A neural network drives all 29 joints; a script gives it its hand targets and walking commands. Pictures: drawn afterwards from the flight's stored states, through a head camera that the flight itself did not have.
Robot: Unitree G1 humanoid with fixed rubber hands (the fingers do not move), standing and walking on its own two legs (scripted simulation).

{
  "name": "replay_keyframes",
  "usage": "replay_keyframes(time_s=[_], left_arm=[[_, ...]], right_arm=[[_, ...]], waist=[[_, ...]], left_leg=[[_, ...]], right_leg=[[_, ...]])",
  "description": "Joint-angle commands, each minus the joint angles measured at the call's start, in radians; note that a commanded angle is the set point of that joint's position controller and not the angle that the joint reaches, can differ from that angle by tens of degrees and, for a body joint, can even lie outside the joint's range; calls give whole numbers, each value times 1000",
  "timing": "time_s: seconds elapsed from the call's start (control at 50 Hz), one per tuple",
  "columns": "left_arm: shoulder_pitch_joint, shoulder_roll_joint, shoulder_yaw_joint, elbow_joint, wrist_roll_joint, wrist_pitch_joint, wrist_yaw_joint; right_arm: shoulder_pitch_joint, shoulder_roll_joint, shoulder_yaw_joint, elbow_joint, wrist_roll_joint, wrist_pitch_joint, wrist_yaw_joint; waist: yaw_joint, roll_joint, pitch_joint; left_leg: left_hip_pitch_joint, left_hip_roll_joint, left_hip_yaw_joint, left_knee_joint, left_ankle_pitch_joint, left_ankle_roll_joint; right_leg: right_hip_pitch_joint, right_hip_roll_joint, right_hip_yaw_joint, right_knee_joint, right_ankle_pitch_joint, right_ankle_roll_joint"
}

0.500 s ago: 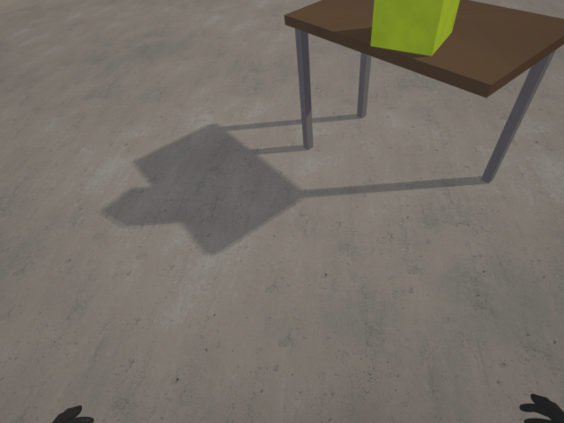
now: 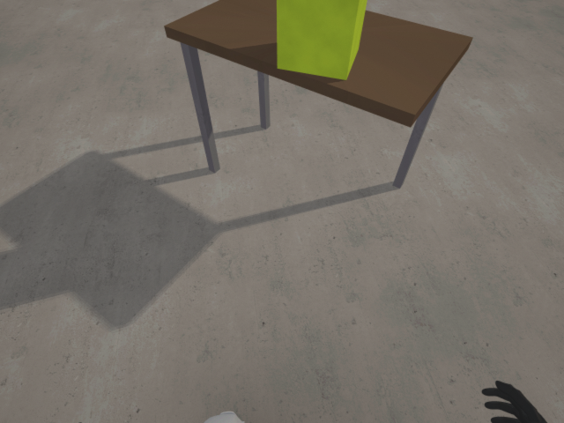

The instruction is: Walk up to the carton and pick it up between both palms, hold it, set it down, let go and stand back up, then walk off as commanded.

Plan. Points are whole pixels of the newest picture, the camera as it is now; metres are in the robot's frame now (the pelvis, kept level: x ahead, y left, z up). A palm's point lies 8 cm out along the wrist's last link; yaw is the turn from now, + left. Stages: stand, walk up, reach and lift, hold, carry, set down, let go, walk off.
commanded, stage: walk up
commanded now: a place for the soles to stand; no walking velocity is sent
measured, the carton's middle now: (323, 14) +1.11 -0.10 +0.08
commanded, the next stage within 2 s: none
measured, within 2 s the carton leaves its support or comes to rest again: neither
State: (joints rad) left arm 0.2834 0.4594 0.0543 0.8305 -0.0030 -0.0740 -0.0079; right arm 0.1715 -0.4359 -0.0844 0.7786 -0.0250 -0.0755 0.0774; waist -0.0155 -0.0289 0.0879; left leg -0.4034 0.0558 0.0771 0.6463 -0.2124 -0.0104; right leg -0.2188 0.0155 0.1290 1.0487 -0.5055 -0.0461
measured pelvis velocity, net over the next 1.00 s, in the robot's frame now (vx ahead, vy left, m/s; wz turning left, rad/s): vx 0.40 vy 0.08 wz -0.40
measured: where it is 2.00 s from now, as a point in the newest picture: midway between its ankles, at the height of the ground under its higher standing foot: (229, 291)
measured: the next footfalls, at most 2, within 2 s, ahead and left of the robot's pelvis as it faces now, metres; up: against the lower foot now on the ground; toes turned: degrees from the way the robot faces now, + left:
right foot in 0.28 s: +0.26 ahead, -0.13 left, +0.00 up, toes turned -16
left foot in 0.68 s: +0.47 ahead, +0.17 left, +0.00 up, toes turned -9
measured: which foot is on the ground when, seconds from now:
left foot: down 0.00-0.30, up 0.32-0.66, down 0.68-1.00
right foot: up 0.00-0.26, down 0.28-0.70, up 0.72-1.00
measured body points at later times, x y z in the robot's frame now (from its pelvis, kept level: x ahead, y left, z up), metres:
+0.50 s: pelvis +0.22 +0.01 +0.00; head +0.22 -0.04 +0.44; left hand +0.36 +0.33 -0.06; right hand +0.27 -0.33 -0.13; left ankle +0.27 +0.14 -0.67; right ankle +0.23 -0.12 -0.72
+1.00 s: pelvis +0.40 +0.08 +0.00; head +0.42 +0.04 +0.45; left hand +0.63 +0.36 -0.07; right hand +0.32 -0.25 -0.12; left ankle +0.43 +0.18 -0.72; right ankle +0.45 -0.03 -0.70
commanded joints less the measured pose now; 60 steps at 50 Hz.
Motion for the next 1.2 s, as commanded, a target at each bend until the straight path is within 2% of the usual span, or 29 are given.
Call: replay_keyframes(time_s=[0.0,0.02,0.16,0.22,0.24,0.26,0.28,0.3,0.34,0.38,0.44,0.52,0.54,0.6,0.64,0.66,0.68,0.7,0.74,0.8,0.9,0.96,0.98,1.0,1.02,1.04,1.08,1.14,1.18], left_arm=[[33,215,60,-70,-17,-26,-1],[38,175,60,-76,-29,-22,-16],[-36,129,60,-90,-9,-16,-39],[76,178,92,-43,-2,-13,-23],[212,239,122,-18,-5,-8,-11],[300,310,150,-13,2,-13,11],[267,377,148,-40,-1,-24,26],[202,387,144,-53,-18,-21,25],[93,314,132,-81,-18,-31,37],[54,268,107,-89,-22,-44,41],[68,267,102,-83,-1,-58,45],[62,309,107,-92,11,-70,56],[57,319,106,-83,12,-70,56],[-11,325,92,-97,20,-70,69],[-26,271,82,-96,36,-54,70],[43,198,54,-98,28,-50,76],[62,115,29,-97,9,-52,76],[86,217,50,-58,10,-50,89],[76,261,56,-17,-4,-51,83],[116,254,66,35,-10,-53,70],[45,183,64,0,-11,-49,49],[198,168,74,48,-13,-62,64],[317,217,103,74,-5,-56,80],[396,285,128,76,9,-60,99],[334,359,134,15,19,-56,109],[214,380,147,-24,-2,-49,112],[203,307,128,-34,-14,-53,119],[138,259,96,-47,-18,-61,115],[103,296,105,-50,-5,-63,109]], right_arm=[[59,-244,-61,-99,6,-7,-30],[99,-225,-59,-81,8,-14,-31],[67,-253,-54,-142,-16,-3,-20],[3,-216,-39,-156,1,22,-8],[-17,-208,-28,-169,-7,28,0],[71,-149,-10,-152,-5,29,3],[130,-150,-13,-154,6,39,2],[67,-273,-47,-147,2,47,-8],[11,-277,-53,-121,4,39,-16],[95,-228,-49,-96,2,40,-18],[72,-219,-59,-105,-12,49,1],[13,-203,-73,-115,-16,62,31],[-40,-219,-78,-119,-29,65,35],[-12,-216,-89,-109,-16,68,49],[234,-235,-113,-22,-24,59,38],[325,-267,-121,-6,-36,48,18],[281,-330,-127,-51,-35,35,3],[153,-385,-135,-72,-3,35,5],[59,-326,-112,-112,14,37,-1],[80,-267,-85,-98,3,31,-10],[119,-251,-77,-117,-23,43,0],[29,-196,-53,-161,-8,61,2],[-3,-146,-37,-192,-5,62,4],[61,-65,-8,-174,0,61,3],[124,-142,-26,-194,-9,71,-5],[85,-249,-52,-156,-12,91,-6],[-27,-238,-63,-141,-18,102,-16],[132,-226,-65,-95,-21,111,-18],[134,-211,-71,-97,-22,122,-8]], waist=[[-41,152,-104],[-32,157,-76],[-20,240,-88],[65,100,-129],[145,-35,-190],[177,-185,-246],[129,-274,-217],[119,-181,-162],[86,0,-81],[41,-86,-35],[11,-57,-37],[16,-196,-4],[33,-79,-5],[-34,-132,-44],[-140,52,-121],[-171,314,-157],[-170,519,-136],[-107,363,-135],[-44,190,-25],[-30,172,1],[-56,211,-31],[49,134,-104],[115,38,-192],[161,-161,-229],[88,-79,-282],[113,-66,-220],[100,82,-114],[20,-33,-36],[-4,-69,-8]], left_leg=[[360,281,-329,-355,11,219],[326,260,-233,-342,194,224],[234,264,0,-257,191,215],[-47,202,82,-89,-80,158],[-151,155,110,114,-98,141],[-262,40,131,414,-231,84],[-352,-25,23,559,-355,22],[-316,11,-109,623,-338,24],[-376,68,-180,636,-273,39],[-290,104,-164,551,-248,26],[-177,98,-125,433,-207,15],[-176,105,-114,310,-138,11],[-153,92,-96,301,-139,17],[67,65,-47,197,-131,29],[374,-2,-33,86,-122,47],[411,55,-169,-125,-342,71],[409,293,-576,-370,-480,76],[354,366,-762,-422,-565,186],[156,372,-580,-390,-509,210],[153,258,-287,-246,-16,219],[154,258,-171,-257,7,259],[14,174,3,-24,148,193],[-113,123,74,203,234,135],[-298,55,41,412,-84,64],[-403,31,-15,538,-320,19],[-448,42,-140,644,-341,8],[-434,117,-191,705,-260,9],[-288,84,-156,629,-175,7],[-215,97,-128,592,-128,-4]], right_leg=[[-407,-89,-50,166,158,2],[-404,-115,-64,135,178,17],[-194,-105,-146,-349,261,10],[171,-40,-265,-404,383,-10],[338,-29,-251,-384,297,-22],[467,-161,42,-535,67,-88],[387,-392,561,-772,-128,-138],[224,-458,667,-794,-218,-270],[174,-436,558,-768,-33,-256],[11,-357,290,-679,256,-225],[-113,-296,146,-626,391,-203],[-170,-308,167,-637,149,-215],[-180,-295,183,-641,80,-199],[-351,-264,108,-564,-47,-173],[-487,-193,7,-284,33,-105],[-502,-73,-94,38,114,-63],[-664,44,-93,245,-71,-5],[-643,-12,-36,315,-84,-10],[-558,-92,-38,291,51,6],[-437,-108,-120,76,83,10],[-279,-67,-216,-204,54,13],[40,-30,-266,-462,363,-1],[293,-30,-216,-515,348,-25],[433,-219,127,-610,238,-81],[472,-438,457,-669,60,-180],[349,-552,630,-694,16,-304],[194,-465,416,-651,282,-283],[-7,-332,171,-582,644,-176],[-118,-290,88,-578,553,-178]])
